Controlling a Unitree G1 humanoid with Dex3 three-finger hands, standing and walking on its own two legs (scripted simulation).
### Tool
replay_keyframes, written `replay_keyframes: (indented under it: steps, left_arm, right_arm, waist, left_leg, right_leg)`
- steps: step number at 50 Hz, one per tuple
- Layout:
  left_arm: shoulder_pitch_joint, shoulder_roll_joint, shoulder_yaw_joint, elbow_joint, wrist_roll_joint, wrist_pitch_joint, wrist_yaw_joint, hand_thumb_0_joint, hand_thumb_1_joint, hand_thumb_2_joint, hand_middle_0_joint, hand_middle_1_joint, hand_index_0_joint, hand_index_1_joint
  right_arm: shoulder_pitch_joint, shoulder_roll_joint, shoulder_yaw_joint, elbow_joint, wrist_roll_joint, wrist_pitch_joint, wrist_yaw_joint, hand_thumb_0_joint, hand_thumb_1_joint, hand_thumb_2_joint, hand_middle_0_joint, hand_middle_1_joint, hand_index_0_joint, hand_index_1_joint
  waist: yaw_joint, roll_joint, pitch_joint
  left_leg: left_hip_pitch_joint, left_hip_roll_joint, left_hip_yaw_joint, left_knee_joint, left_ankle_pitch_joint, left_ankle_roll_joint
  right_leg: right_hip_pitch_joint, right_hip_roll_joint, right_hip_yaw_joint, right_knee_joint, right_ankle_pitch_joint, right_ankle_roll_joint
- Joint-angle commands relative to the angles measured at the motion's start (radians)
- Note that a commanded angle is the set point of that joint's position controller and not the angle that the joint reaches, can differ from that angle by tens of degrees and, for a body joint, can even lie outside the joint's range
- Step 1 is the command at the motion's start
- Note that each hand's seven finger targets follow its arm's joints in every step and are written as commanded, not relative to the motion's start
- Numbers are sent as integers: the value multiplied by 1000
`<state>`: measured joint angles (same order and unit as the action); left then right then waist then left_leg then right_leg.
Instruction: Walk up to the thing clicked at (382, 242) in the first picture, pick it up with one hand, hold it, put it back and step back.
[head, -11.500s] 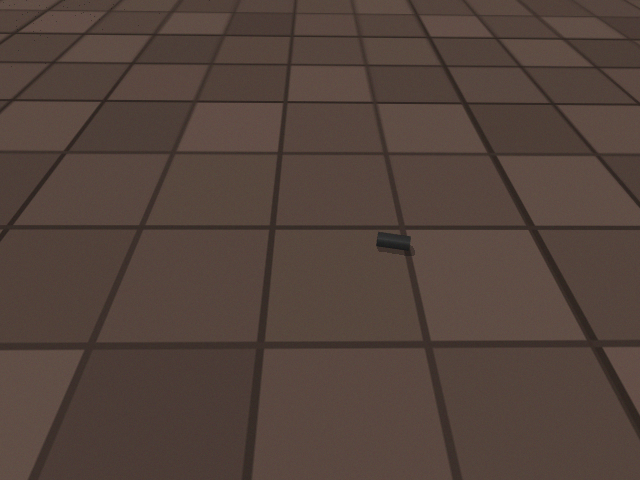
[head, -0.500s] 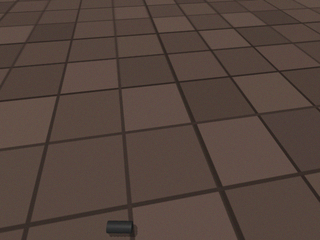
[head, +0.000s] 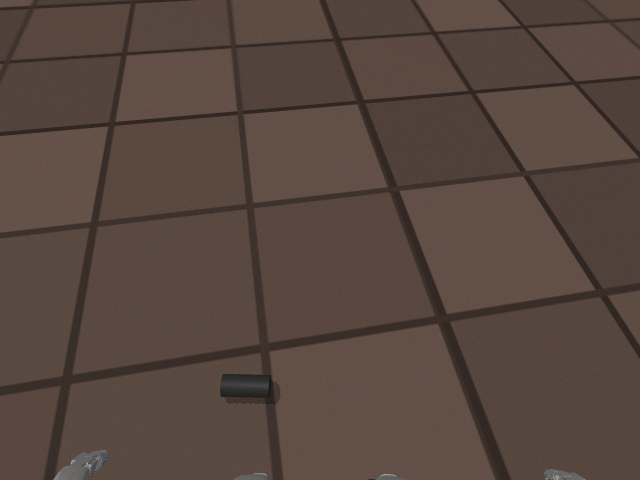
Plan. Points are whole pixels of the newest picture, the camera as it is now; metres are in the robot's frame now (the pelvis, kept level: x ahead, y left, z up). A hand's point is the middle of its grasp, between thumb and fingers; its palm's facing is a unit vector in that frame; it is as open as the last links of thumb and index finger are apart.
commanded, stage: walk up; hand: left
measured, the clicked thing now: (246, 385) +0.43 +0.21 -0.73
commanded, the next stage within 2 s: none
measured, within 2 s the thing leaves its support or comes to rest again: neither
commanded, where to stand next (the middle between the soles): +0.04 -0.03 m, yaw +0 degrees
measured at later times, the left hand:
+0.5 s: hand out of the picture +0.01 +0.28 -0.17, palm faces -0.12 -0.91 -0.39, open 7.4 cm
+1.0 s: hand out of the picture -0.13 +0.25 -0.15, palm faces +0.00 -0.93 -0.36, open 7.4 cm
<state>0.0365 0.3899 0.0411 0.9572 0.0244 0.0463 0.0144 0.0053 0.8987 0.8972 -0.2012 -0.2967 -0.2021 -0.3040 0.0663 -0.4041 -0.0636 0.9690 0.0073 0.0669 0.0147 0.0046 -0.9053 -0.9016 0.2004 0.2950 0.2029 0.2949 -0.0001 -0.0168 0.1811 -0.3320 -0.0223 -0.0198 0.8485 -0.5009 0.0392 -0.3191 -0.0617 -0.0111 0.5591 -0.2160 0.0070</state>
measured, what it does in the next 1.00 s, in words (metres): walks backwards: right foot, then left foot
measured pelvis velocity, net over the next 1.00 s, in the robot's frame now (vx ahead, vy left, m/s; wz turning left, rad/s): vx -0.25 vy -0.01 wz -0.01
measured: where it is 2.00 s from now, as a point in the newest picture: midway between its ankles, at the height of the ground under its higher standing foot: outside the picture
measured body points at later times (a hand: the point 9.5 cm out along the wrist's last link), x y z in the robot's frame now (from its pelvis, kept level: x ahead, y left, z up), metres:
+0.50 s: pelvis -0.11 +0.02 -0.01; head -0.04 +0.02 +0.43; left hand +0.01 +0.33 -0.14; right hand -0.03 -0.31 -0.12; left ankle -0.04 +0.13 -0.73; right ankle -0.15 -0.11 -0.73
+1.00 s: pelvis -0.25 -0.01 -0.01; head -0.20 +0.01 +0.44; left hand -0.13 +0.30 -0.13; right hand -0.16 -0.32 -0.11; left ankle -0.23 +0.12 -0.73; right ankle -0.25 -0.14 -0.66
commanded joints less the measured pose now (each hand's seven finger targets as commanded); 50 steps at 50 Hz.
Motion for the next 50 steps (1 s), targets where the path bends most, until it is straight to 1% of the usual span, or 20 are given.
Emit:
replay_keyframes:
  steps: [1,2,3,4,5,9,16,19,25,26,27,28,31,39,41,42,43,44,46,50]
  left_arm:
    - [-80,247,57,-144,7,-8,15,0,900,900,-200,-300,-200,-300]
    - [-82,240,54,-151,-4,3,12,0,900,900,-200,-300,-200,-300]
    - [-41,194,48,-155,-14,14,11,0,900,900,-200,-300,-200,-300]
    - [3,134,41,-171,-22,19,13,0,900,900,-200,-300,-200,-300]
    - [-14,180,58,-169,-8,26,26,0,900,900,-200,-300,-200,-300]
    - [94,206,63,-114,-21,28,30,0,900,900,-200,-300,-200,-300]
    - [51,180,78,-194,0,15,10,0,900,900,-200,-300,-200,-300]
    - [98,167,81,-195,-3,11,5,0,900,900,-200,-300,-200,-300]
    - [271,163,98,-129,12,1,-11,0,900,900,-200,-300,-200,-300]
    - [250,222,116,-142,23,-4,-11,0,900,900,-200,-300,-200,-300]
    - [200,315,136,-173,11,-2,-15,0,900,900,-200,-300,-200,-300]
    - [136,352,137,-215,22,-9,-14,0,900,900,-200,-300,-200,-300]
    - [-1,224,104,-259,13,-13,1,0,900,900,-200,-300,-200,-300]
    - [132,201,105,-301,16,4,14,0,900,900,-200,-300,-200,-300]
    - [119,206,99,-311,1,15,3,0,900,900,-200,-300,-200,-300]
    - [122,182,85,-315,-1,18,-1,0,900,900,-200,-300,-200,-300]
    - [143,141,77,-319,-5,17,-6,0,900,900,-200,-300,-200,-300]
    - [42,187,98,-328,-2,17,8,0,900,900,-200,-300,-200,-300]
    - [76,192,109,-290,1,21,10,0,900,900,-200,-300,-200,-300]
    - [154,179,108,-227,-5,-5,-10,0,900,900,-200,-300,-200,-300]
  right_arm:
    - [177,-172,-54,-47,-11,-19,-11,0,-900,-900,200,300,200,300]
    - [203,-164,-57,-40,-21,-28,-15,0,-900,-900,200,300,200,300]
    - [183,-203,-67,-45,-42,-35,-20,0,-900,-900,200,300,200,300]
    - [138,-301,-85,-79,-59,-43,-20,0,-900,-900,200,300,200,300]
    - [135,-373,-101,-110,-45,-47,-18,0,-900,-900,200,300,200,300]
    - [-9,-246,-71,-156,-42,-60,-50,0,-900,-900,200,300,200,300]
    - [156,-231,-71,-150,-29,-64,-70,0,-900,-900,200,300,200,300]
    - [145,-248,-71,-174,-33,-61,-67,0,-900,-900,200,300,200,300]
    - [32,-252,-59,-216,-23,-37,-51,0,-900,-900,200,300,200,300]
    - [45,-210,-47,-221,-17,-35,-49,0,-900,-900,200,300,200,300]
    - [7,-156,-38,-239,-4,-36,-57,0,-900,-900,200,300,200,300]
    - [20,-185,-52,-221,-7,-30,-68,0,-900,-900,200,300,200,300]
    - [128,-193,-42,-169,3,-37,-65,0,-900,-900,200,300,200,300]
    - [164,-156,-32,-201,-30,-71,-66,0,-900,-900,200,300,200,300]
    - [219,-160,-42,-172,-34,-76,-61,0,-900,-900,200,300,200,300]
    - [213,-193,-52,-175,-45,-80,-60,0,-900,-900,200,300,200,300]
    - [188,-282,-71,-188,-58,-82,-58,0,-900,-900,200,300,200,300]
    - [159,-373,-88,-207,-46,-77,-49,0,-900,-900,200,300,200,300]
    - [95,-290,-71,-212,-44,-89,-58,0,-900,-900,200,300,200,300]
    - [75,-219,-54,-213,-49,-93,-56,0,-900,-900,200,300,200,300]
  waist:
    - [-44,-140,-238]
    - [-59,-103,-229]
    - [-35,44,-204]
    - [-1,259,-204]
    - [-47,230,-238]
    - [46,154,-188]
    - [-44,127,-227]
    - [-37,170,-251]
    - [47,169,-280]
    - [36,36,-233]
    - [60,-235,-166]
    - [64,-269,-117]
    - [-33,-116,-108]
    - [38,-173,-258]
    - [4,-116,-270]
    - [7,-62,-270]
    - [21,144,-258]
    - [-47,259,-224]
    - [8,91,-196]
    - [18,148,-186]
  left_leg:
    - [99,22,-3,-176,111,-9]
    - [125,13,29,-338,252,-13]
    - [132,105,-118,-472,434,3]
    - [214,307,-404,-508,723,82]
    - [96,416,-501,-508,795,206]
    - [192,279,-244,-392,779,160]
    - [391,300,-234,-340,863,203]
    - [365,322,-230,-334,828,205]
    - [78,265,-161,-259,528,100]
    - [-77,172,-134,-176,375,36]
    - [-162,-54,-18,36,12,-29]
    - [-96,-56,-86,301,-170,-46]
    - [-119,-72,-140,381,-19,-42]
    - [-86,4,-6,-192,30,-45]
    - [74,-19,62,-436,273,-33]
    - [158,61,-72,-462,345,1]
    - [234,281,-382,-475,418,100]
    - [44,467,-541,-521,544,260]
    - [81,386,-375,-452,674,241]
    - [136,266,-185,-397,527,179]
  right_leg:
    - [47,-197,153,7,358,-171]
    - [41,-158,129,84,283,-141]
    - [-18,-46,90,221,113,-95]
    - [-195,150,64,392,-359,-43]
    - [-124,170,205,542,-483,-27]
    - [-242,172,254,736,-289,-19]
    - [-220,146,187,509,-318,35]
    - [-138,108,135,354,-313,28]
    - [191,68,31,-101,-28,-39]
    - [220,-29,201,-152,-19,-72]
    - [79,-234,466,-244,73,-218]
    - [-120,-360,589,-286,99,-335]
    - [-36,-160,247,-144,303,-218]
    - [321,-162,219,62,553,-212]
    - [224,-126,191,122,379,-163]
    - [82,-97,189,143,221,-115]
    - [-151,34,126,286,-94,-54]
    - [-112,122,102,507,-445,-23]
    - [-154,148,249,700,-379,-32]
    - [-120,112,150,524,-303,-6]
